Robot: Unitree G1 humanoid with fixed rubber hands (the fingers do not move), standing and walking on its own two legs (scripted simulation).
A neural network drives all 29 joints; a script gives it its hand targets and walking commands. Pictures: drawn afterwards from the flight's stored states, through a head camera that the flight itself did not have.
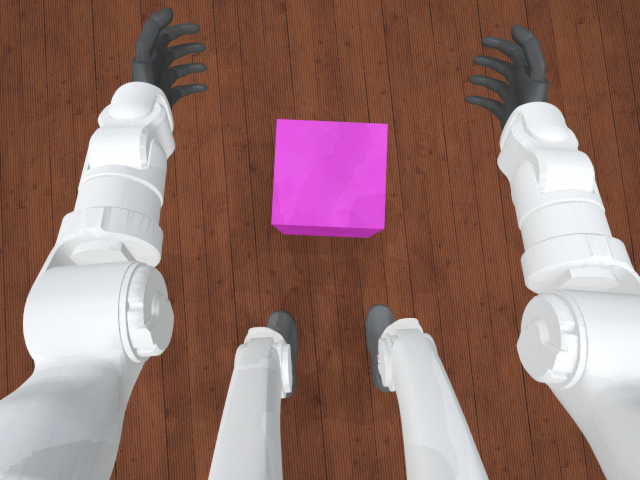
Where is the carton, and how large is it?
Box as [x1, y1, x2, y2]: [271, 119, 387, 237]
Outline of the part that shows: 277,119 271,223 281,232 289,234 367,237 383,229 387,124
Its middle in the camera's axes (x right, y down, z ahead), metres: +0.02 -0.11 +0.85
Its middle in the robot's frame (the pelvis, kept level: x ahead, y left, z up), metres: +0.51 -0.02 -0.52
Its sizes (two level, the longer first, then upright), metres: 0.210 0.200 0.250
